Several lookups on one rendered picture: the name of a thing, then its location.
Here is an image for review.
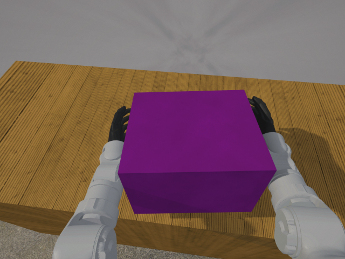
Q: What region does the right robot upper arm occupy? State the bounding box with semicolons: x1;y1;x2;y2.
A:
274;205;345;259

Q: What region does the robot left hand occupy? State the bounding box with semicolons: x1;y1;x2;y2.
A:
108;106;131;142

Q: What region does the robot right hand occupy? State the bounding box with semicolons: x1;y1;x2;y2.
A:
248;96;276;134

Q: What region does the carton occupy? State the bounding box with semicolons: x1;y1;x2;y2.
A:
118;90;277;214

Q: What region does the robot left forearm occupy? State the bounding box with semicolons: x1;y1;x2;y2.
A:
52;140;124;259

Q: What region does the pedestal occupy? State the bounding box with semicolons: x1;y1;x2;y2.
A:
0;61;345;259

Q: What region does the robot right forearm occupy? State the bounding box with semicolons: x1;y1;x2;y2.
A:
263;132;345;234

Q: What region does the left robot upper arm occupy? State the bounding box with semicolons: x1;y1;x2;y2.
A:
53;224;117;259

